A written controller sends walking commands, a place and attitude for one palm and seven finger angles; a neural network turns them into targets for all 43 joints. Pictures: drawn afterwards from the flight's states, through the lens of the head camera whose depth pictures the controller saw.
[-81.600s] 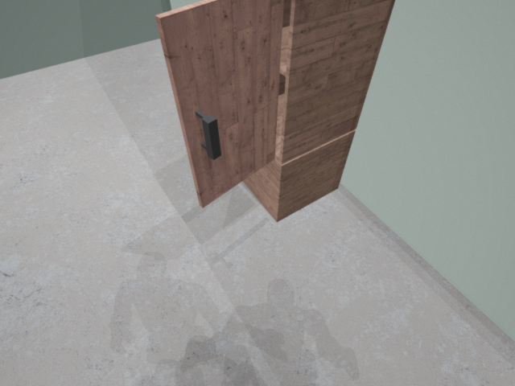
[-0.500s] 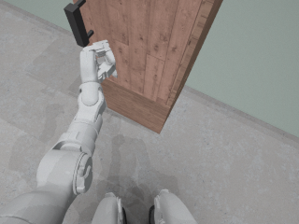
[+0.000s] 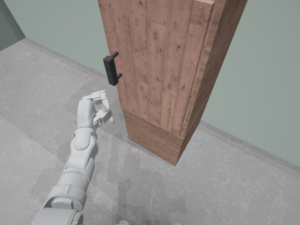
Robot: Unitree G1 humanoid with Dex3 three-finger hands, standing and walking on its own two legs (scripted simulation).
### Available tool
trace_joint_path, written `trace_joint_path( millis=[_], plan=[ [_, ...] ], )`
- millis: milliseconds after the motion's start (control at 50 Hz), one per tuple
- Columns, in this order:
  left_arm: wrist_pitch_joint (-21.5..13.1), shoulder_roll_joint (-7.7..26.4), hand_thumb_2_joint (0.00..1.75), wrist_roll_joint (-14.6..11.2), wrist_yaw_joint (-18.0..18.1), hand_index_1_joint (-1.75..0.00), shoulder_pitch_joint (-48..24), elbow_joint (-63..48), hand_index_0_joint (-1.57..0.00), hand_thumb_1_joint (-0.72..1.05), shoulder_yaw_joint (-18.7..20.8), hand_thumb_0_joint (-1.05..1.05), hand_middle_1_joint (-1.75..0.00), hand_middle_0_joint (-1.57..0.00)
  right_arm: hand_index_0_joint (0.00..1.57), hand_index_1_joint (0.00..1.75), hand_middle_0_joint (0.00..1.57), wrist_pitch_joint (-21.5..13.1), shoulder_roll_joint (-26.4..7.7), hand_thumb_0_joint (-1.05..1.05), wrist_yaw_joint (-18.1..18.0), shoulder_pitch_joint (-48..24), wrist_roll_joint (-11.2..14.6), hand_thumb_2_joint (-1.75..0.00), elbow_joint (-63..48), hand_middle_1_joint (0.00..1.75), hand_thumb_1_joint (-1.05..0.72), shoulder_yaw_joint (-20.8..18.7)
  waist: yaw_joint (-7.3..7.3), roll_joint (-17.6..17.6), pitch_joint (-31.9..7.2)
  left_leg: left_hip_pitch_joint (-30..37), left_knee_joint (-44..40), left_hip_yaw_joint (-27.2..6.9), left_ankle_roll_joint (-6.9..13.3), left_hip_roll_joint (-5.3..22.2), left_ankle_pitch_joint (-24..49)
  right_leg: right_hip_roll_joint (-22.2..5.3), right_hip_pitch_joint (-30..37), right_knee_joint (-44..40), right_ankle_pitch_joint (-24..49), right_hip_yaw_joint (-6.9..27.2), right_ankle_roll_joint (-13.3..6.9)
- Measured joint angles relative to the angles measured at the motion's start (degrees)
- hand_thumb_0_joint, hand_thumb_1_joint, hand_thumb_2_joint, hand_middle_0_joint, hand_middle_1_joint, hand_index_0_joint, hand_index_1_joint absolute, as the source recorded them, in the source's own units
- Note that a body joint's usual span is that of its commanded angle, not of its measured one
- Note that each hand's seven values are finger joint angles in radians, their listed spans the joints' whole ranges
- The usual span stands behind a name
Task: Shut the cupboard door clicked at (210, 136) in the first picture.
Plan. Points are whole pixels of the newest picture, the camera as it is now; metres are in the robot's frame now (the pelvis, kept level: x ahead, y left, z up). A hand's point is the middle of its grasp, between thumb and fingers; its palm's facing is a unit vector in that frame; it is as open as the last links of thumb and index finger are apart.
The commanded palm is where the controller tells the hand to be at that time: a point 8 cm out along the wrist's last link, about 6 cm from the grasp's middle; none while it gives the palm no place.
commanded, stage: draw the hand back to the body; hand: left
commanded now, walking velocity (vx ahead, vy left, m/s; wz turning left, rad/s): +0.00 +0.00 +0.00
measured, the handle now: (114, 68) +0.66 +0.13 +0.00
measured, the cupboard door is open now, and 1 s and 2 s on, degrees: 1 1 1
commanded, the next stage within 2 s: step back with the hand held close in 1.20 s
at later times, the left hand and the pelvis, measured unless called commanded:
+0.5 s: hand (43, 144) +0.27 +0.21 +0.15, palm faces +0.23 -0.94 -0.25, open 3.8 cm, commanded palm +0.22 +0.26 +0.17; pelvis +0.01 +0.01 +0.04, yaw +1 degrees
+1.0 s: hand out of the picture +0.19 +0.29 +0.20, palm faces +0.50 -0.77 -0.40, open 7.1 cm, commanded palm +0.14 +0.32 +0.22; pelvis +0.01 +0.02 +0.05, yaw +2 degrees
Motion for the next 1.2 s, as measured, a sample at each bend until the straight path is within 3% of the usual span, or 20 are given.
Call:
trace_joint_path(
  millis=[140,300,400,500,740,880,1060,1200],
  plan=[
    [0.83,0.69,0.90,0.84,-2.00,-1.47,6.61,-7.97,-1.27,0.90,-0.63,0.02,-1.47,-1.28,0.20,0.30,0.20,-2.32,-1.54,0.01,-1.48,-6.11,0.58,-0.89,-2.82,0.29,-0.90,-0.16,0.46,-1.18,0.60,6.15,-3.69,0.61,0.08,-0.21,1.63,-0.09,5.76,-3.30,1.66,0.68,0.04],
    [10.08,5.36,0.90,3.20,-0.79,-1.31,22.45,-24.64,-1.13,0.90,-3.62,0.02,-1.31,-1.13,0.20,0.30,0.20,1.68,0.07,0.01,-5.17,-10.49,2.12,-0.90,-5.79,0.29,-0.91,0.75,2.86,-0.72,3.17,18.72,-13.51,1.28,0.41,-1.36,5.17,-0.82,17.78,-12.05,4.72,1.60,0.75],
    [13.91,7.18,0.90,3.66,0.56,-1.18,27.41,-32.65,-1.01,0.90,-2.76,0.02,-1.18,-1.01,0.20,0.30,0.20,0.67,0.74,0.01,-6.35,-12.19,1.96,-0.90,-5.37,0.29,-0.90,2.40,4.75,-0.41,5.43,24.29,-18.11,0.39,0.55,-1.87,7.14,-1.07,24.03,-17.42,6.79,0.84,0.85],
    [16.01,7.81,0.90,3.65,1.25,-1.03,33.14,-40.60,-0.87,0.90,-0.77,0.02,-1.03,-0.88,0.20,0.30,0.20,-1.07,1.25,0.01,-6.33,-12.93,1.39,-0.90,-4.74,0.30,-0.90,3.59,5.71,0.45,6.50,28.44,-21.99,0.14,0.79,-2.39,8.60,-1.40,28.40,-21.59,8.34,0.70,1.20],
    [17.59,11.08,0.90,3.41,1.86,-0.67,47.08,-55.17,-0.55,0.90,9.20,0.02,-0.68,-0.55,0.21,0.30,0.21,-3.76,1.43,0.01,-5.67,-11.44,0.18,-0.89,-2.08,0.30,-0.90,3.41,6.99,1.08,6.85,32.65,-25.53,0.00,0.96,-2.68,9.39,-1.50,33.06,-26.00,9.56,0.69,1.57],
    [16.26,13.25,0.90,3.12,2.53,-0.47,53.32,-61.06,-0.36,0.90,15.57,0.01,-0.47,-0.36,0.21,0.30,0.20,-5.53,0.55,0.02,-5.53,-10.72,0.01,-0.90,-0.62,0.30,-0.90,1.99,7.52,1.57,6.38,32.75,-25.43,-0.12,1.03,-2.75,9.25,-1.55,33.32,-26.16,9.53,0.57,1.69],
    [16.74,10.04,0.90,3.70,3.03,-0.33,50.84,-57.95,-0.23,0.90,13.27,0.01,-0.33,-0.24,0.20,0.30,0.20,-6.91,-0.03,0.02,-6.25,-11.13,-0.22,-0.90,0.34,0.30,-0.90,1.48,7.71,1.17,7.66,32.17,-25.78,-0.43,1.09,-3.04,10.14,-1.85,32.42,-25.54,9.72,0.21,1.62],
    [16.09,11.57,0.90,3.88,2.93,-0.31,52.04,-60.86,-0.21,0.89,12.96,0.02,-0.31,-0.22,0.20,0.30,0.20,-8.40,0.77,0.02,-6.36,-10.65,-0.43,-0.90,0.67,0.30,-0.90,1.77,6.82,0.43,6.70,32.94,-25.41,-0.08,0.69,-2.45,9.47,-1.28,33.26,-25.73,9.54,0.61,1.27]
  ],
)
